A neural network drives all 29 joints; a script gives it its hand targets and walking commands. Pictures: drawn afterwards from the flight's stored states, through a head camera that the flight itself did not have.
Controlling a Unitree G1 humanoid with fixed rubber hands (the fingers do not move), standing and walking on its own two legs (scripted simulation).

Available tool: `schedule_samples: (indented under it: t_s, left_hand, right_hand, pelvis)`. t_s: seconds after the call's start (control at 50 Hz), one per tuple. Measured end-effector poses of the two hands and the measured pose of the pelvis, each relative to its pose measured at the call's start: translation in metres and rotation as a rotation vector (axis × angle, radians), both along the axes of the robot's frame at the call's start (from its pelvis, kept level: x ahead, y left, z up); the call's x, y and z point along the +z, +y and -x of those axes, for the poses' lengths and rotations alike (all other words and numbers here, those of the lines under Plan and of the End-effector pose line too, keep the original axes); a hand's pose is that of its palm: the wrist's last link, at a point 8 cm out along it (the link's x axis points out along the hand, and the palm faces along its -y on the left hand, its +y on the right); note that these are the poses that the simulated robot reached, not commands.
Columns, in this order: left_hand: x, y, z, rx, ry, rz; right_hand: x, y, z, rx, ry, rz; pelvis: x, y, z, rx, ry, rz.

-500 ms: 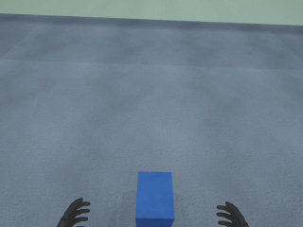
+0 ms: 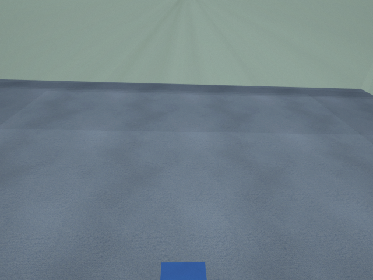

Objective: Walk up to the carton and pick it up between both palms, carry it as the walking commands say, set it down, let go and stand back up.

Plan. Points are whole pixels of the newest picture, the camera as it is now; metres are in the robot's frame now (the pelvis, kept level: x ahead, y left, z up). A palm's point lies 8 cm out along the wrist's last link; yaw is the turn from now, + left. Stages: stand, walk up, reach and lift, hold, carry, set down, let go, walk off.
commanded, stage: stand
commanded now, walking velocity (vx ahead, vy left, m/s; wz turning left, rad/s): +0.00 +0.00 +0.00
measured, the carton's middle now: out of the picture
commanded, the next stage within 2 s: none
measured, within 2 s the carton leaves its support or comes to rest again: neither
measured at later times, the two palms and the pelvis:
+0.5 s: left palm out of the picture -0.06 +0.21 -0.14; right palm out of the picture -0.08 -0.21 -0.15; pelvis -0.03 +0.00 +0.00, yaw +0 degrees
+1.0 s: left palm out of the picture -0.13 +0.20 -0.15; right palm out of the picture -0.14 -0.19 -0.14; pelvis -0.07 +0.01 +0.00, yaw -1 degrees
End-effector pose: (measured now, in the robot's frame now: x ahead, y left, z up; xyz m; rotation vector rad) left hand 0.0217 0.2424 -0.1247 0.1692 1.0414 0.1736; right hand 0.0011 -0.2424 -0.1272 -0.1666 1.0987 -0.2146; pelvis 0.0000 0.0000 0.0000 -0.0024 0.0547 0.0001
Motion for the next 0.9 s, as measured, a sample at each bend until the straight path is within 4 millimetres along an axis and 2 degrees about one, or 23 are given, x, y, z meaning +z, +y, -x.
schedule_samples:
  t_s: [0.08, 0.18, 0.46, 0.7, 0.9]
  left_hand:
    - [-0.005, -0.003, 0.023, 0.008, 0.075, 0.006]
    - [-0.011, -0.011, 0.043, 0.021, 0.124, 0.022]
    - [-0.018, -0.028, 0.08, 0.041, 0.193, 0.064]
    - [-0.017, -0.034, 0.12, 0.062, 0.285, 0.08]
    - [-0.02, -0.038, 0.139, 0.062, 0.325, 0.099]
  right_hand:
    - [-0.005, 0.003, 0.029, -0.022, 0.085, -0.009]
    - [-0.01, 0.011, 0.051, -0.028, 0.147, -0.027]
    - [-0.019, 0.036, 0.072, -0.027, 0.182, -0.084]
    - [-0.018, 0.039, 0.106, -0.033, 0.268, -0.091]
    - [-0.016, 0.048, 0.129, -0.039, 0.308, -0.109]
  pelvis:
    - [0.0, 0.0, 0.005, -0.004, 0.005, 0.0]
    - [-0.001, 0.0, 0.011, -0.004, 0.001, 0.001]
    - [0.0, 0.001, 0.03, -0.006, -0.033, 0.002]
    - [0.003, 0.003, 0.05, -0.009, -0.049, 0.003]
    - [0.005, 0.005, 0.065, -0.009, -0.068, 0.001]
